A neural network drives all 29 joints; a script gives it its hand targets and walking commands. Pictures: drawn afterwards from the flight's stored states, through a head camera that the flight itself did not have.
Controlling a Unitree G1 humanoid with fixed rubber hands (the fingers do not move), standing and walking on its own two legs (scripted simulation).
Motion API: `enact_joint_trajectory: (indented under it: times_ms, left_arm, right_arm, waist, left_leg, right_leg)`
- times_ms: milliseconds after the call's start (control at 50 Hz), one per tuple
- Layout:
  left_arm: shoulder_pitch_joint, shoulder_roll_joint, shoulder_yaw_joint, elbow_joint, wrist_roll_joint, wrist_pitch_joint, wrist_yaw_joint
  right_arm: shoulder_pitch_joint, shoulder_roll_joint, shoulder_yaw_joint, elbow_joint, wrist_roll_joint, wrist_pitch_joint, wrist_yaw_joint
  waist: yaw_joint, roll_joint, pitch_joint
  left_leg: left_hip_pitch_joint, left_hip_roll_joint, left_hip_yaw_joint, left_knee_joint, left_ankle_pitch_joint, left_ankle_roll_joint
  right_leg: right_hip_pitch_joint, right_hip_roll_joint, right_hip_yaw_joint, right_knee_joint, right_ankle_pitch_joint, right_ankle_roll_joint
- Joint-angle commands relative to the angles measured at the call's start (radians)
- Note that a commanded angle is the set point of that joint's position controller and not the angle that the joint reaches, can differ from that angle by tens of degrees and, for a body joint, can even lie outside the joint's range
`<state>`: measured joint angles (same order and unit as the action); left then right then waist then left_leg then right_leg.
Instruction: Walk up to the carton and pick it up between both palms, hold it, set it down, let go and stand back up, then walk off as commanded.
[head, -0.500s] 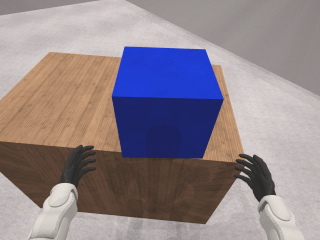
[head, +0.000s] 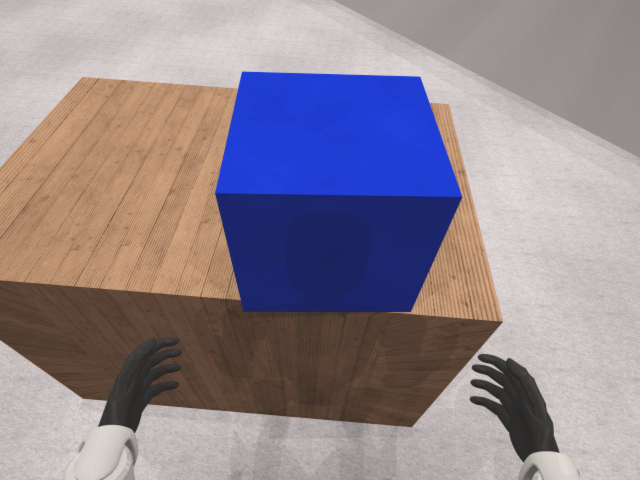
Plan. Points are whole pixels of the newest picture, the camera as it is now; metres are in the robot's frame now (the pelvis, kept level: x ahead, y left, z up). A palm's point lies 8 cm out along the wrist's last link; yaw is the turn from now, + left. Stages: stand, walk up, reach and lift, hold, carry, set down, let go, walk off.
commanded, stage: set down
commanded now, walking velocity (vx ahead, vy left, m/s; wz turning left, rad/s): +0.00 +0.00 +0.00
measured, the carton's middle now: (329, 196) +0.51 +0.02 +0.04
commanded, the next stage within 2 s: let go in 1.84 s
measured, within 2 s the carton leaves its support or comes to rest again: neither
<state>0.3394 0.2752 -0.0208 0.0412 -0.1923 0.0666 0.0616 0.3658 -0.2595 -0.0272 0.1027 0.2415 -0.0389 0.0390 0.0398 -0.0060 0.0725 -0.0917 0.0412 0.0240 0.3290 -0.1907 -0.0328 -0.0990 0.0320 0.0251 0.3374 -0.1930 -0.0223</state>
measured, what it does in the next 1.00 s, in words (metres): stands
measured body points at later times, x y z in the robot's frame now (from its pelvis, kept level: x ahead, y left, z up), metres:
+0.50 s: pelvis +0.02 +0.01 +0.00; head +0.03 +0.01 +0.45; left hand +0.18 +0.25 -0.04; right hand +0.19 -0.22 -0.05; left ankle -0.01 +0.14 -0.75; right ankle +0.00 -0.10 -0.75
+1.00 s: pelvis +0.00 +0.00 +0.00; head +0.01 +0.01 +0.45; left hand +0.17 +0.25 -0.07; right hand +0.18 -0.21 -0.08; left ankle -0.01 +0.14 -0.75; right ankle +0.00 -0.11 -0.75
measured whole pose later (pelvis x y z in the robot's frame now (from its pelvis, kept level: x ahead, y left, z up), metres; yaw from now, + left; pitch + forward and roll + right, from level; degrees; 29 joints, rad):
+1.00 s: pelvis +0.00 +0.00 +0.00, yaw +1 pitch -5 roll +0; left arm 0.23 0.25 0.00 0.38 -0.07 0.13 -0.01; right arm 0.24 -0.16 -0.01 0.54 0.04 -0.15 -0.01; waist 0.03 -0.01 0.10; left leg -0.07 0.03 0.01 0.37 -0.22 -0.03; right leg -0.06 0.02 0.01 0.36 -0.22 -0.01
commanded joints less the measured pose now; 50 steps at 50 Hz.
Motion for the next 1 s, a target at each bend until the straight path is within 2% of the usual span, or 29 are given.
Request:
enact_joint_trajectory:
  times_ms: [0,20,60,100,120,140,160,240,280,300,320,340,380,420,440,460,480,500,540,560,580,660,680,720,740,780,800,940,980]
  left_arm:
    - [-0.010,0.123,0.082,-0.063,0.041,-0.048,-0.015]
    - [-0.017,0.119,0.073,-0.172,0.009,-0.070,-0.004]
    - [0.008,0.118,0.073,-0.017,0.037,-0.044,-0.035]
    - [-0.028,0.138,0.075,-0.233,0.005,-0.096,-0.015]
    - [-0.046,0.123,0.079,0.000,0.055,-0.051,-0.035]
    - [-0.024,0.119,0.067,-0.071,0.056,-0.060,-0.023]
    - [-0.048,0.142,0.089,-0.031,0.046,-0.051,-0.044]
    - [-0.022,0.110,0.050,-0.176,0.056,-0.080,0.003]
    - [-0.013,0.084,0.037,-0.023,0.075,-0.050,-0.012]
    - [-0.004,0.093,0.038,-0.202,0.039,-0.075,-0.001]
    - [-0.027,0.107,0.050,0.006,0.077,-0.047,-0.021]
    - [-0.016,0.119,0.060,-0.081,0.049,-0.066,-0.013]
    - [-0.014,0.106,0.079,0.024,0.093,-0.041,-0.020]
    - [-0.014,0.088,0.078,-0.109,0.074,-0.067,-0.004]
    - [0.000,0.033,0.047,0.088,0.120,-0.025,-0.019]
    - [0.004,0.068,0.074,0.061,0.102,-0.027,-0.030]
    - [-0.024,0.073,0.076,-0.076,0.089,-0.048,-0.011]
    - [-0.048,0.078,0.056,0.084,0.087,-0.022,-0.040]
    - [-0.059,0.085,0.070,-0.025,0.093,-0.032,-0.030]
    - [-0.063,0.085,0.081,0.128,0.111,-0.003,-0.047]
    - [-0.096,0.094,0.072,0.004,0.102,-0.027,-0.037]
    - [-0.124,0.098,0.083,0.142,0.121,0.006,-0.052]
    - [-0.115,0.092,0.076,-0.005,0.116,-0.019,-0.022]
    - [-0.133,0.084,0.061,0.067,0.110,-0.013,-0.036]
    - [-0.135,0.081,0.074,0.240,0.145,0.025,-0.057]
    - [-0.170,0.100,0.088,0.223,0.121,0.028,-0.072]
    - [-0.170,0.129,0.090,0.062,0.090,-0.002,-0.057]
    - [-0.200,0.103,0.063,0.228,0.118,0.039,-0.077]
    - [-0.220,0.115,0.075,0.172,0.117,0.041,-0.058]
  right_arm:
    - [-0.023,-0.118,-0.058,-0.079,-0.034,-0.065,-0.001]
    - [-0.038,-0.153,-0.086,-0.165,-0.031,-0.087,0.005]
    - [0.000,-0.111,-0.050,-0.013,-0.045,-0.068,-0.009]
    - [-0.008,-0.117,-0.055,-0.177,-0.008,-0.113,-0.008]
    - [-0.025,-0.092,-0.040,0.027,-0.060,-0.080,-0.013]
    - [-0.005,-0.122,-0.052,-0.006,-0.047,-0.089,-0.001]
    - [-0.030,-0.081,-0.049,-0.015,-0.071,-0.082,-0.019]
    - [-0.020,-0.126,-0.068,-0.043,-0.034,-0.137,0.002]
    - [-0.031,-0.118,-0.077,0.077,-0.076,-0.115,0.004]
    - [-0.026,-0.135,-0.099,-0.057,-0.051,-0.144,0.007]
    - [-0.026,-0.100,-0.073,0.114,-0.104,-0.121,-0.003]
    - [-0.040,-0.095,-0.067,0.013,-0.072,-0.144,-0.011]
    - [-0.035,-0.085,-0.031,0.145,-0.079,-0.134,-0.008]
    - [-0.046,-0.113,-0.052,0.003,-0.062,-0.179,-0.001]
    - [-0.042,-0.124,-0.063,0.199,-0.102,-0.140,0.006]
    - [-0.029,-0.097,-0.048,0.118,-0.096,-0.156,-0.007]
    - [-0.057,-0.116,-0.046,0.046,-0.073,-0.175,0.001]
    - [-0.056,-0.105,-0.051,0.187,-0.103,-0.149,-0.014]
    - [-0.068,-0.111,-0.051,0.070,-0.094,-0.172,-0.013]
    - [-0.071,-0.083,-0.035,0.192,-0.129,-0.147,-0.018]
    - [-0.082,-0.073,-0.043,0.141,-0.115,-0.164,-0.017]
    - [-0.123,-0.065,-0.028,0.244,-0.149,-0.143,-0.026]
    - [-0.118,-0.072,-0.038,0.162,-0.123,-0.171,-0.018]
    - [-0.097,-0.041,-0.034,0.222,-0.130,-0.175,-0.032]
    - [-0.104,-0.025,-0.017,0.377,-0.179,-0.146,-0.035]
    - [-0.160,-0.031,-0.015,0.310,-0.183,-0.144,-0.051]
    - [-0.142,-0.023,-0.005,0.143,-0.143,-0.167,-0.059]
    - [-0.157,0.006,-0.034,0.304,-0.202,-0.143,-0.063]
    - [-0.192,-0.017,-0.032,0.283,-0.193,-0.141,-0.049]
  waist:
    - [-0.005,0.003,-0.083]
    - [-0.008,-0.007,-0.160]
    - [-0.011,-0.005,-0.061]
    - [0.019,0.006,-0.178]
    - [-0.009,0.019,-0.076]
    - [-0.002,0.052,-0.086]
    - [-0.003,-0.019,-0.101]
    - [0.016,0.071,-0.167]
    - [-0.020,0.053,-0.115]
    - [-0.009,0.059,-0.170]
    - [-0.032,0.037,-0.106]
    - [0.002,-0.003,-0.149]
    - [0.020,0.053,-0.098]
    - [0.024,0.030,-0.172]
    - [-0.015,0.063,-0.069]
    - [0.005,-0.017,-0.090]
    - [0.035,0.009,-0.135]
    - [-0.021,-0.014,-0.083]
    - [0.011,-0.022,-0.109]
    - [-0.004,0.003,-0.053]
    - [-0.001,0.027,-0.101]
    - [0.011,0.029,-0.068]
    - [0.033,0.074,-0.143]
    - [0.005,0.052,-0.111]
    - [-0.024,0.057,-0.044]
    - [-0.002,-0.026,-0.059]
    - [0.015,0.001,-0.159]
    - [-0.038,-0.041,-0.047]
    - [0.000,0.024,-0.076]
  left_leg:
    - [0.079,-0.046,0.025,-0.018,0.232,0.001]
    - [0.094,-0.032,0.020,-0.024,0.266,0.001]
    - [0.092,-0.040,0.027,-0.022,0.257,-0.006]
    - [0.098,-0.040,0.027,-0.004,0.335,-0.004]
    - [0.080,-0.051,0.033,-0.016,0.242,-0.008]
    - [0.097,-0.039,0.030,-0.024,0.273,-0.016]
    - [0.073,-0.047,0.035,-0.022,0.212,0.002]
    - [0.126,-0.029,0.022,-0.004,0.358,-0.026]
    - [0.132,-0.023,0.014,-0.003,0.322,-0.027]
    - [0.114,-0.015,0.003,-0.001,0.390,-0.029]
    - [0.076,-0.028,0.009,0.000,0.288,-0.018]
    - [0.086,-0.022,0.024,0.010,0.365,-0.016]
    - [0.082,-0.039,0.029,0.010,0.359,-0.022]
    - [0.114,-0.030,0.027,0.021,0.448,-0.023]
    - [0.131,-0.022,0.016,0.003,0.369,-0.036]
    - [0.103,-0.031,0.029,0.010,0.401,-0.016]
    - [0.109,-0.023,0.028,0.015,0.450,-0.020]
    - [0.102,-0.025,0.026,0.003,0.352,-0.012]
    - [0.094,-0.040,0.036,0.012,0.368,-0.009]
    - [0.093,-0.042,0.051,0.009,0.332,-0.008]
    - [0.091,-0.037,0.045,0.011,0.348,-0.008]
    - [0.072,-0.040,0.057,0.012,0.296,-0.009]
    - [0.099,-0.031,0.047,0.016,0.354,-0.014]
    - [0.094,-0.045,0.055,0.033,0.346,-0.011]
    - [0.089,-0.053,0.053,0.026,0.282,-0.007]
    - [0.048,-0.054,0.057,0.009,0.187,0.010]
    - [0.057,-0.056,0.067,0.018,0.242,0.012]
    - [0.056,-0.053,0.055,0.000,0.130,0.023]
    - [0.042,-0.038,0.053,0.008,0.140,0.017]
  right_leg:
    - [-0.032,-0.016,0.019,-0.104,0.165,0.011]
    - [-0.028,-0.006,-0.002,-0.088,0.180,0.012]
    - [-0.024,-0.011,0.016,-0.120,0.177,0.010]
    - [-0.005,-0.005,-0.002,-0.088,0.256,0.017]
    - [-0.025,-0.010,0.010,-0.107,0.161,0.013]
    - [-0.011,-0.009,0.009,-0.106,0.184,0.004]
    - [-0.001,-0.020,0.019,-0.118,0.147,0.025]
    - [0.001,0.017,-0.020,-0.081,0.246,-0.005]
    - [-0.017,0.020,-0.022,-0.092,0.211,-0.002]
    - [0.006,0.025,-0.033,-0.073,0.269,-0.006]
    - [0.016,0.008,-0.007,-0.090,0.207,0.006]
    - [0.031,0.017,-0.017,-0.076,0.269,0.005]
    - [0.021,0.011,-0.004,-0.080,0.263,0.009]
    - [0.033,0.029,-0.027,-0.059,0.329,0.001]
    - [-0.004,0.027,-0.035,-0.084,0.243,0.000]
    - [0.017,0.024,-0.028,-0.084,0.303,0.011]
    - [0.022,0.041,-0.036,-0.062,0.311,-0.004]
    - [0.008,0.015,-0.018,-0.086,0.269,0.020]
    - [0.034,0.022,-0.030,-0.074,0.307,0.018]
    - [0.003,0.009,-0.020,-0.084,0.265,0.018]
    - [0.007,0.007,-0.024,-0.071,0.276,0.020]
    - [0.008,-0.005,-0.014,-0.083,0.209,0.017]
    - [0.023,0.005,-0.028,-0.055,0.257,0.007]
    - [0.008,0.002,-0.021,-0.054,0.293,0.020]
    - [-0.015,-0.009,-0.019,-0.063,0.246,0.033]
    - [0.001,-0.020,-0.016,-0.067,0.183,0.049]
    - [0.042,-0.026,-0.020,-0.044,0.256,0.051]
    - [-0.020,-0.035,-0.020,-0.081,0.132,0.051]
    - [-0.021,-0.027,-0.028,-0.053,0.106,0.033]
